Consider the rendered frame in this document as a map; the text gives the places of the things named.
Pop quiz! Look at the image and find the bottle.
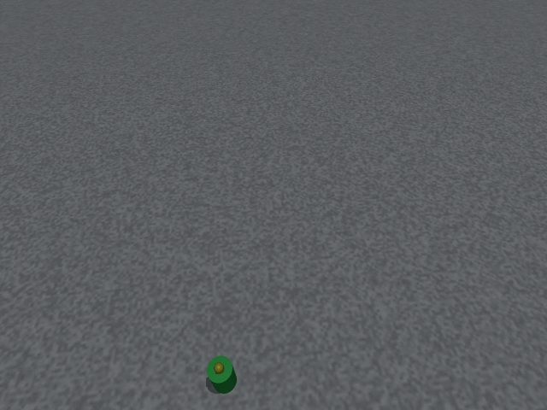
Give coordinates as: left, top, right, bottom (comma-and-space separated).
207, 356, 237, 394

